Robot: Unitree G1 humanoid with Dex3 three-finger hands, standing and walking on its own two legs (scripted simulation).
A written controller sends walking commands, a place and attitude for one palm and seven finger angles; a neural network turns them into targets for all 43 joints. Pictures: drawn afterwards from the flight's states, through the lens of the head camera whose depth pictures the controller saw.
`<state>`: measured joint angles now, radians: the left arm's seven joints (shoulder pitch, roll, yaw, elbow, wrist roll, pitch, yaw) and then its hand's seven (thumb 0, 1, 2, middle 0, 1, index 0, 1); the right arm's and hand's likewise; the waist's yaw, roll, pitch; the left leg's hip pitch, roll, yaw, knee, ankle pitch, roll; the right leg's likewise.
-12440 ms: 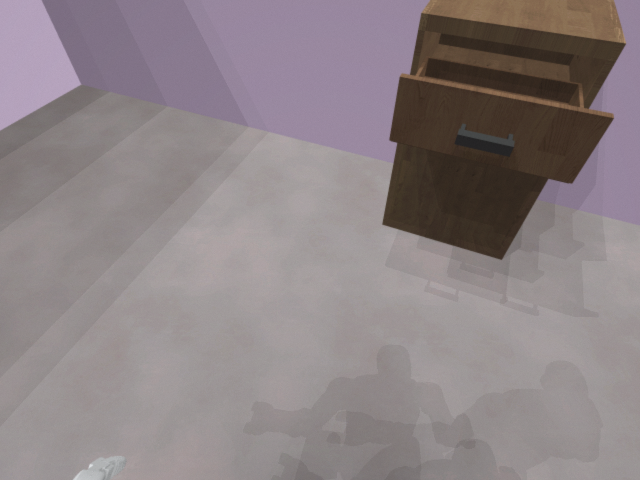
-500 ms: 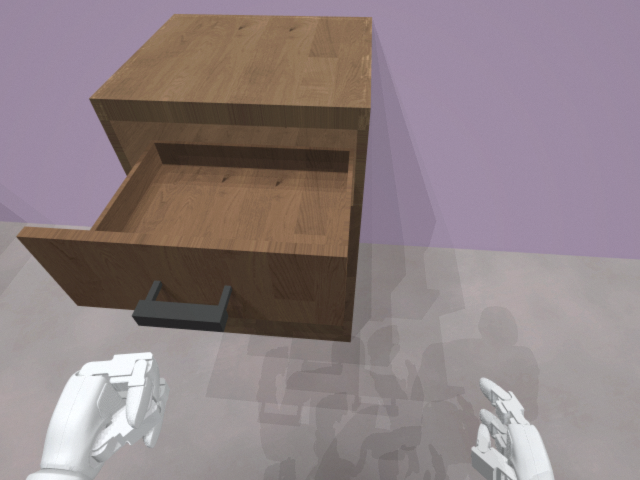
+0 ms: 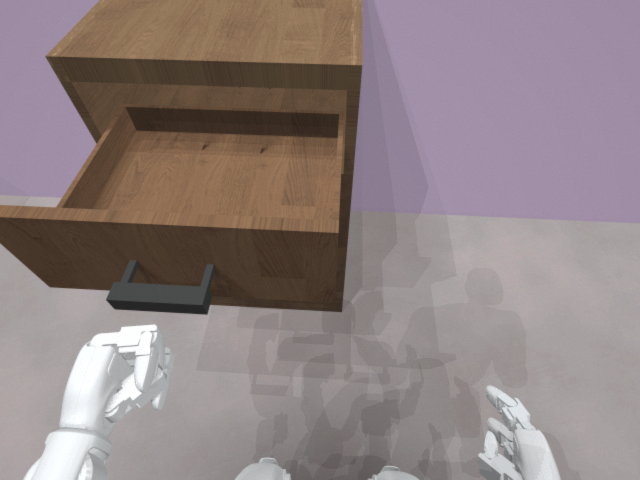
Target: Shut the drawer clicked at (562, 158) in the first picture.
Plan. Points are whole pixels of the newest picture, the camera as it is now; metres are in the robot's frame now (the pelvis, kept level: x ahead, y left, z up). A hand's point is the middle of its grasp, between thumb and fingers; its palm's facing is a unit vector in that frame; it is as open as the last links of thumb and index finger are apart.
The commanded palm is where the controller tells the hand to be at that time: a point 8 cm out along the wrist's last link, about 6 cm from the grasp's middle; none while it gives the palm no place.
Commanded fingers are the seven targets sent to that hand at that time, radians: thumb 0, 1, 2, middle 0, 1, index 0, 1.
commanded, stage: bring the fist close to the handle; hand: left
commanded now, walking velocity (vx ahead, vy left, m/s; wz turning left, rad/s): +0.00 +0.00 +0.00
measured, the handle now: (165, 283) +0.36 +0.23 +0.01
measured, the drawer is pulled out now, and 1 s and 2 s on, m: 0.30 0.30 0.19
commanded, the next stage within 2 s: push the drawer shut in 0.80 s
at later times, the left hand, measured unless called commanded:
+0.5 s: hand (181, 352) +0.27 +0.19 +0.00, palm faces -0.05 -1.00 -0.05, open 3.3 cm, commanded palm +0.25 +0.24 +0.01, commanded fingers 0.00 0.90 0.90 -1.40 -1.60 -1.40 -1.60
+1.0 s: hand (180, 356) +0.26 +0.19 +0.01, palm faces -0.04 -1.00 -0.06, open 3.3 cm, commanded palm +0.26 +0.24 +0.01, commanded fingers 0.00 0.90 0.90 -1.40 -1.60 -1.40 -1.60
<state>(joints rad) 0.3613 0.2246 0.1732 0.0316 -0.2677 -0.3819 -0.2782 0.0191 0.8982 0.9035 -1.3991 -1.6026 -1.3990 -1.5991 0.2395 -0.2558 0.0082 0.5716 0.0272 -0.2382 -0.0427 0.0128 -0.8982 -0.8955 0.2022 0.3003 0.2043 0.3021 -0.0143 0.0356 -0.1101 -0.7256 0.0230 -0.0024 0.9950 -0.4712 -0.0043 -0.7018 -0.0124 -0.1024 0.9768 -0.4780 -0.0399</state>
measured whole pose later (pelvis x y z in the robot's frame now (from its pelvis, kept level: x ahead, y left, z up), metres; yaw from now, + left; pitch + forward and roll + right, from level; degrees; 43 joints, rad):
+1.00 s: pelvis -0.01 +0.02 -0.03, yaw -1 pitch +18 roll -2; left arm 0.20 0.23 0.13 0.12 -0.22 -0.41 -0.20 0.02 0.90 0.90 -1.40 -1.60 -1.40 -1.60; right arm 0.22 -0.26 0.02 0.52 0.02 -0.13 -0.02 0.01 -0.90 -0.90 0.20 0.30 0.20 0.30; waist -0.02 0.03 -0.15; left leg -0.95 0.02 0.00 1.17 -0.53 0.02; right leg -0.92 -0.02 -0.10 1.13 -0.53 -0.02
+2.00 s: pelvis -0.03 +0.02 -0.03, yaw -1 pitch +20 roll -2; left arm -0.46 0.32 0.24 0.76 -0.17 -0.44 -0.23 -0.02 0.77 0.93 -1.40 -1.60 -1.40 -1.60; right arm 0.27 -0.27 0.04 0.63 0.02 -0.07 -0.03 0.01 -0.90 -0.90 0.20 0.30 0.21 0.30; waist -0.07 0.02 -0.12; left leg -1.02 0.02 0.00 1.17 -0.49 0.02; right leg -0.99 -0.02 -0.09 1.12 -0.48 -0.02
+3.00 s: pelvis -0.03 +0.02 -0.05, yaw -3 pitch +25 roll -4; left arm -0.90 0.51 0.38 1.18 -0.08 -0.46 -0.24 0.05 0.78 0.94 -1.40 -1.60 -1.40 -1.60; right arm 0.34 -0.28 0.05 0.65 -0.02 0.01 0.00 0.00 -0.90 -0.89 0.20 0.30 0.20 0.30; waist -0.17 0.04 -0.12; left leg -1.18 0.05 -0.01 1.24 -0.50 0.02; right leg -1.13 0.01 -0.10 1.16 -0.47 -0.03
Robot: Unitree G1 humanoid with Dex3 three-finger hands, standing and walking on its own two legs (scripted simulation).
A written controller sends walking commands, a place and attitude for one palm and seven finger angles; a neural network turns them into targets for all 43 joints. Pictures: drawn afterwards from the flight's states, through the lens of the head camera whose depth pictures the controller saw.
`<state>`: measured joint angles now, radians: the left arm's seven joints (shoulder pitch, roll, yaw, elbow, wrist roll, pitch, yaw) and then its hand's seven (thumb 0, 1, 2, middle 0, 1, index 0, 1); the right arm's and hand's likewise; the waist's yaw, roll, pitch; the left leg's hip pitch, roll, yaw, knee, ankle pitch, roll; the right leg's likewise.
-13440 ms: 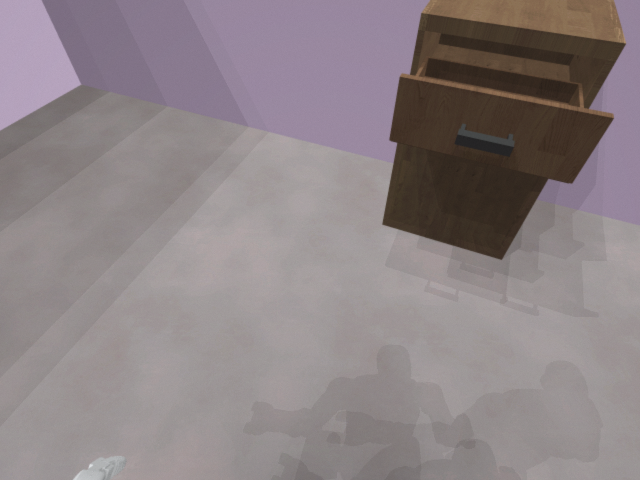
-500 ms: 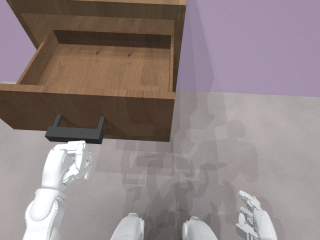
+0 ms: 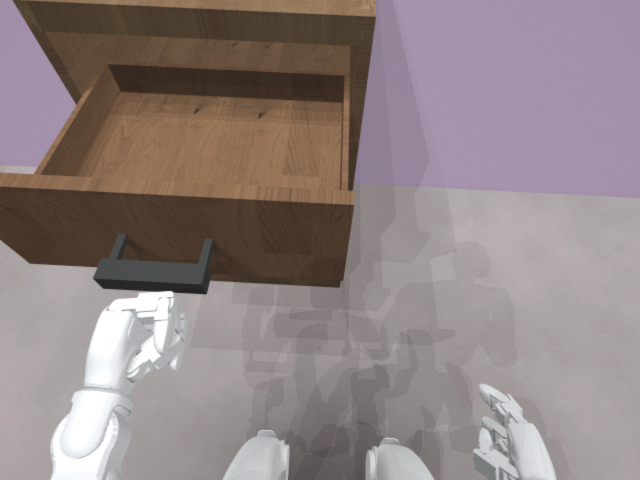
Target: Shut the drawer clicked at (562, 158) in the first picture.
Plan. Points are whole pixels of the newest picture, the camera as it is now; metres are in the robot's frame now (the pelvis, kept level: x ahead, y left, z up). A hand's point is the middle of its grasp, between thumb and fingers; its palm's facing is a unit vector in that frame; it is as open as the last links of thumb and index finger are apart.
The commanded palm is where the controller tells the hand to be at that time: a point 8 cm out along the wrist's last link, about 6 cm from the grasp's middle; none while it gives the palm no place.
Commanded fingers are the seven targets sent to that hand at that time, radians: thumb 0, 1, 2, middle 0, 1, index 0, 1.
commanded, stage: push the drawer shut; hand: left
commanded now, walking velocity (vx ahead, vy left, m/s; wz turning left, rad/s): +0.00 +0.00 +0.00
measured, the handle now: (159, 260) +0.37 +0.22 +0.04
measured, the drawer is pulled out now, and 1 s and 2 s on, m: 0.30 0.19 0.09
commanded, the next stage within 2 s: none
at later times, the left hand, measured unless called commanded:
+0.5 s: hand (186, 303) +0.31 +0.18 +0.03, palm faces -0.03 -1.00 -0.06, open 3.0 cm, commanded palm +0.32 +0.22 +0.04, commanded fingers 0.00 0.90 0.90 -1.40 -1.60 -1.40 -1.60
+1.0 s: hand (195, 248) +0.39 +0.18 +0.03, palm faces -0.04 -1.00 -0.05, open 2.9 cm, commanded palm +0.38 +0.23 +0.04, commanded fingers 0.00 0.90 0.90 -1.40 -1.60 -1.40 -1.60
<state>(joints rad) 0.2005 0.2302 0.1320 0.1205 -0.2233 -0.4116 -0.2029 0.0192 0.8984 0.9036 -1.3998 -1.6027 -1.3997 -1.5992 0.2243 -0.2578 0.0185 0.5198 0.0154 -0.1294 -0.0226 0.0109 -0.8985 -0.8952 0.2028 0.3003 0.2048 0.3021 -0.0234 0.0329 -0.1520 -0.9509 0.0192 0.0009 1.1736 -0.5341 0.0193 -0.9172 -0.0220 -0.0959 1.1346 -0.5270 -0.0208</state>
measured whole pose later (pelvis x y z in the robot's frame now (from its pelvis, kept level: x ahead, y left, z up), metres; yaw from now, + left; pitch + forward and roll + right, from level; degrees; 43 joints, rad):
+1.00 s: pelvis -0.02 +0.00 +0.00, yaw +0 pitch +20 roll -2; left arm -0.46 0.32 0.24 0.76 -0.17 -0.44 -0.23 -0.02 0.77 0.93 -1.40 -1.60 -1.40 -1.60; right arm 0.27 -0.27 0.04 0.63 0.02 -0.07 -0.03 0.01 -0.90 -0.90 0.20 0.30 0.21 0.30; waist -0.07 0.02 -0.12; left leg -1.02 0.02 0.00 1.17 -0.49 0.02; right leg -0.99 -0.02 -0.09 1.12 -0.48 -0.02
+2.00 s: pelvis -0.02 +0.00 -0.02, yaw -2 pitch +25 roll -4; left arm -0.90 0.51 0.38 1.18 -0.08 -0.46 -0.24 0.05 0.78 0.94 -1.40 -1.60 -1.40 -1.60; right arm 0.34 -0.28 0.05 0.65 -0.02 0.01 0.00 0.00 -0.90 -0.89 0.20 0.30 0.20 0.30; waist -0.17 0.04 -0.12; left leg -1.18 0.05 -0.01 1.24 -0.50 0.02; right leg -1.13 0.01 -0.10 1.16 -0.47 -0.03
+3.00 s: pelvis -0.03 +0.01 -0.04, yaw -3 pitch +32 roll -7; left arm -1.31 0.75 0.38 1.36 0.06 -0.31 -0.19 0.11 0.70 0.96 -1.40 -1.60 -1.40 -1.60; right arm 0.40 -0.27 0.11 0.66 -0.07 0.03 0.03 0.00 -0.90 -0.89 0.20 0.30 0.21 0.30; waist -0.30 0.06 -0.10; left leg -1.37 0.05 -0.06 1.31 -0.51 0.03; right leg -1.29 0.02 -0.15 1.19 -0.46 -0.02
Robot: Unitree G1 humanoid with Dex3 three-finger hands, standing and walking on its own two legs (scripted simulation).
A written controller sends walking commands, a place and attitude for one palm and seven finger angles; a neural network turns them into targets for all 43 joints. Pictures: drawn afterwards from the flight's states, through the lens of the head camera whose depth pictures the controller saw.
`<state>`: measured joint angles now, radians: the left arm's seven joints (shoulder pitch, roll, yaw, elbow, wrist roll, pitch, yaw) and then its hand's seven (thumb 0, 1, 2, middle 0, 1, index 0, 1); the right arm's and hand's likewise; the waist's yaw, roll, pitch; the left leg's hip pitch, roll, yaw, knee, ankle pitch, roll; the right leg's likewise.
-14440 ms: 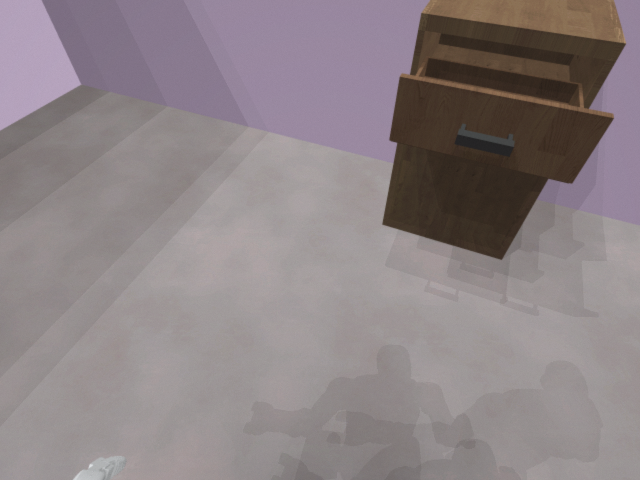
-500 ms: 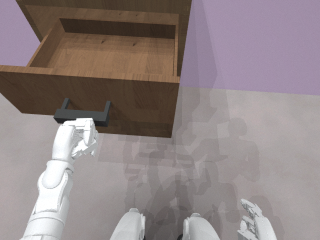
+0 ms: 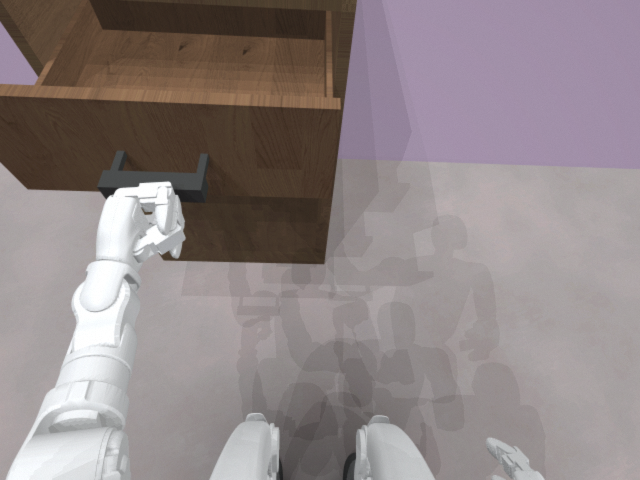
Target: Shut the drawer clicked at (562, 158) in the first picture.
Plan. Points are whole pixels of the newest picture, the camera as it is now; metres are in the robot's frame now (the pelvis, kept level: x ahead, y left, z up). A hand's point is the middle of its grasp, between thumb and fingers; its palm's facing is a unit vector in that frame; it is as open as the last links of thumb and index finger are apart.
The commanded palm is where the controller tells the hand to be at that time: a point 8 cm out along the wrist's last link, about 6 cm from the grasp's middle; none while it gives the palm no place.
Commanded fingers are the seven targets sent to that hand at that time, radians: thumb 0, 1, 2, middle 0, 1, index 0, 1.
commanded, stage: push the drawer shut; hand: left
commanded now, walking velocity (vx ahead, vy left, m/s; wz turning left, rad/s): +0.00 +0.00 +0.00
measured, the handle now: (158, 172) +0.49 +0.22 +0.04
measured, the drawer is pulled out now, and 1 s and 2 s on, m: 0.19 0.09 0.00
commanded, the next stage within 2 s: pull the fist back off the drawer in 2.00 s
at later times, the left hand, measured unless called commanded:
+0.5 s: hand (189, 194) +0.46 +0.18 +0.04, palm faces +0.00 -1.00 -0.05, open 3.2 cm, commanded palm +0.46 +0.22 +0.05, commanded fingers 0.00 0.90 0.90 -1.40 -1.60 -1.40 -1.60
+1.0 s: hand (192, 160) +0.51 +0.18 +0.04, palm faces -0.01 -1.00 -0.05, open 3.3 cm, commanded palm +0.52 +0.21 +0.05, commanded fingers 0.00 0.90 0.90 -1.40 -1.60 -1.40 -1.60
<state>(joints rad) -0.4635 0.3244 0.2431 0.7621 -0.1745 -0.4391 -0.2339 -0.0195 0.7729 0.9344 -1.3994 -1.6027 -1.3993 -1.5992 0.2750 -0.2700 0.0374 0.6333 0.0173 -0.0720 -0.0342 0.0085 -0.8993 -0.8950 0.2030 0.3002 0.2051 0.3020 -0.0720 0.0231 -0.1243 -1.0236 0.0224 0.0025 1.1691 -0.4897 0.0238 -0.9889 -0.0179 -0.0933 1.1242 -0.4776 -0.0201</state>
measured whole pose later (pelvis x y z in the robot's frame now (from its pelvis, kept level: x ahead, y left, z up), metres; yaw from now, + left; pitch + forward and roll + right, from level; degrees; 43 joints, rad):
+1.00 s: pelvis +0.00 +0.00 -0.02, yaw -2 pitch +25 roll -4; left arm -0.90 0.51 0.38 1.18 -0.08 -0.46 -0.24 0.05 0.78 0.94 -1.40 -1.60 -1.40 -1.60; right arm 0.34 -0.28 0.05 0.65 -0.02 0.01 0.00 0.00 -0.90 -0.89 0.20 0.30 0.20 0.30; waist -0.17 0.04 -0.12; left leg -1.18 0.05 -0.01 1.24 -0.50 0.02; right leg -1.13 0.01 -0.10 1.16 -0.47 -0.03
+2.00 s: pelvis +0.00 +0.01 -0.03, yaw -3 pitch +32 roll -7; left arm -1.31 0.75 0.38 1.36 0.06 -0.31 -0.19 0.11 0.70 0.96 -1.40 -1.60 -1.40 -1.60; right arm 0.40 -0.27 0.11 0.66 -0.07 0.03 0.03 0.00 -0.90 -0.89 0.20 0.30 0.21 0.30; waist -0.30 0.06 -0.10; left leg -1.37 0.05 -0.06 1.31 -0.51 0.03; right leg -1.29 0.02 -0.15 1.19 -0.46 -0.02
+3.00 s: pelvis +0.03 +0.01 -0.01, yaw -4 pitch +30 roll -5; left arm -0.99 0.59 0.49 1.09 -0.02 -0.34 -0.19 0.03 0.86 0.90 -1.40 -1.60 -1.40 -1.60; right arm 0.39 -0.26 0.06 0.60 -0.04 0.09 0.05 0.00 -0.90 -0.89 0.20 0.30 0.20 0.30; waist -0.24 0.05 -0.11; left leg -1.21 0.06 0.00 1.21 -0.53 0.04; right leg -1.16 0.03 -0.08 1.11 -0.47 0.00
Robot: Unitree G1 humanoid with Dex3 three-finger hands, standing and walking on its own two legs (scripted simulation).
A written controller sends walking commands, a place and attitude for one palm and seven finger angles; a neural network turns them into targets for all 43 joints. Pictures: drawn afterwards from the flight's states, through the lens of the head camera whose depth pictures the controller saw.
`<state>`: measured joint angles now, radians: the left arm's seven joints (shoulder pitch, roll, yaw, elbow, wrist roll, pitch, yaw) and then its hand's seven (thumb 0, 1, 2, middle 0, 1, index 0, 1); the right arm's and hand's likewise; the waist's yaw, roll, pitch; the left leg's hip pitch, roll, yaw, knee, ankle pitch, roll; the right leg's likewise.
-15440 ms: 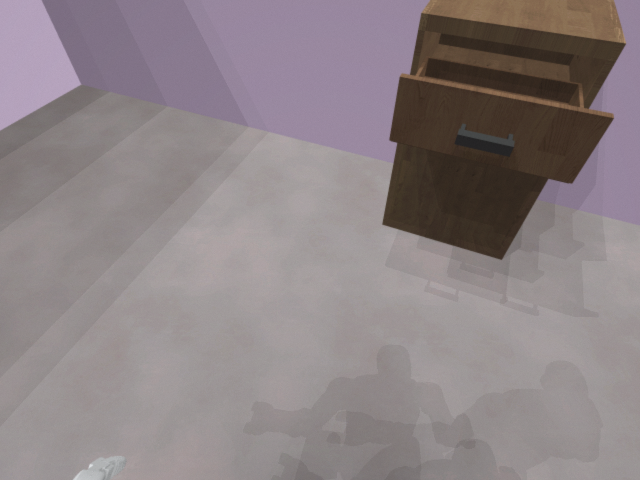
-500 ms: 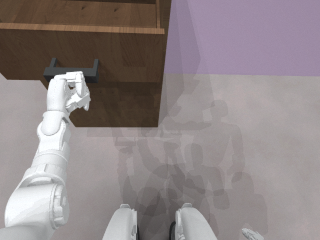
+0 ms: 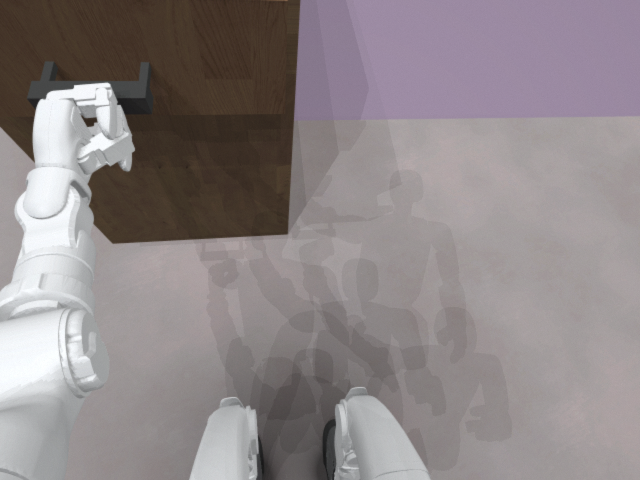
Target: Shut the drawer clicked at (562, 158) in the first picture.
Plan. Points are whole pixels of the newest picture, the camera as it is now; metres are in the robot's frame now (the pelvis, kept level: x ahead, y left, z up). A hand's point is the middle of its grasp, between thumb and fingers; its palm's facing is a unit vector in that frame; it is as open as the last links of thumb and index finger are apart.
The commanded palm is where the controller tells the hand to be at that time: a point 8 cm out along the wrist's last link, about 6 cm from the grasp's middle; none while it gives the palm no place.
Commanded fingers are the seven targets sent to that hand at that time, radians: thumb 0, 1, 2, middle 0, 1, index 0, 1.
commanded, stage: push the drawer shut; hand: left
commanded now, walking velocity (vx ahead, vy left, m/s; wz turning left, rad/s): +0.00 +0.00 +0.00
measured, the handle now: (96, 84) +0.59 +0.23 +0.06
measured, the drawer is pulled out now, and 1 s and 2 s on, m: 0.09 0.00 0.00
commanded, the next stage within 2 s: pull the fist back off the drawer in 1.00 s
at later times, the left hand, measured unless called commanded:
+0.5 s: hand (130, 91) +0.58 +0.19 +0.06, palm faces +0.02 -1.00 -0.04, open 3.4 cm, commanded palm +0.58 +0.21 +0.06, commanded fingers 0.00 0.90 0.90 -1.40 -1.60 -1.40 -1.60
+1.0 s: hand (126, 72) +0.61 +0.20 +0.06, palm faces +0.03 -1.00 -0.05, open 3.5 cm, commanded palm +0.64 +0.20 +0.06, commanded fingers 0.00 0.90 0.90 -1.40 -1.60 -1.40 -1.60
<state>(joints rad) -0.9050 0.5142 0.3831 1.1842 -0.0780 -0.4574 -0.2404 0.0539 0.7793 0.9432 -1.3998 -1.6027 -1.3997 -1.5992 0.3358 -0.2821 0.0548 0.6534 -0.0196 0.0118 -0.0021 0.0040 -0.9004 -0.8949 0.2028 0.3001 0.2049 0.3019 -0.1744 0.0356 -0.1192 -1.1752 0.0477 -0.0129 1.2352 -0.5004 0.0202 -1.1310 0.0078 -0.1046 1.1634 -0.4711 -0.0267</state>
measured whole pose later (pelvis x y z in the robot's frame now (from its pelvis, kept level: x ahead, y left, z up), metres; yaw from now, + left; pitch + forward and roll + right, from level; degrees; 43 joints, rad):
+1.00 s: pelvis +0.00 +0.01 -0.02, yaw -1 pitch +32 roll -7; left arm -1.31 0.75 0.38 1.36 0.06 -0.31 -0.19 0.11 0.70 0.96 -1.40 -1.60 -1.40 -1.60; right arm 0.40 -0.27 0.11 0.66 -0.07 0.03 0.03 0.00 -0.90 -0.89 0.20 0.30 0.21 0.30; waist -0.30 0.06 -0.10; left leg -1.37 0.05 -0.06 1.31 -0.51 0.03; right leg -1.29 0.02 -0.15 1.19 -0.46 -0.02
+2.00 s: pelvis +0.03 +0.01 +0.01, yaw -3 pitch +30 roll -5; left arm -0.99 0.59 0.49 1.09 -0.02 -0.34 -0.19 0.03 0.86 0.90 -1.40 -1.60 -1.40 -1.60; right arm 0.39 -0.26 0.06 0.60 -0.04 0.09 0.05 0.00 -0.90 -0.89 0.20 0.30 0.20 0.30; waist -0.24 0.05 -0.11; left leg -1.21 0.06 0.00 1.21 -0.53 0.04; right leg -1.16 0.03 -0.08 1.11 -0.47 0.00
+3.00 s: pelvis +0.06 +0.00 +0.11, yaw +1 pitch -3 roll +0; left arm 0.39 0.32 0.23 -0.31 -0.08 -0.05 0.09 0.02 0.89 0.90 -1.40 -1.60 -1.40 -1.60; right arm 0.18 -0.24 0.04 0.59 0.01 -0.03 -0.06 0.01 -0.90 -0.90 0.20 0.30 0.20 0.30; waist 0.05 0.07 0.00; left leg -0.10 0.00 0.03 0.43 -0.27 0.01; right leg -0.09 0.00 -0.05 0.40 -0.26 -0.01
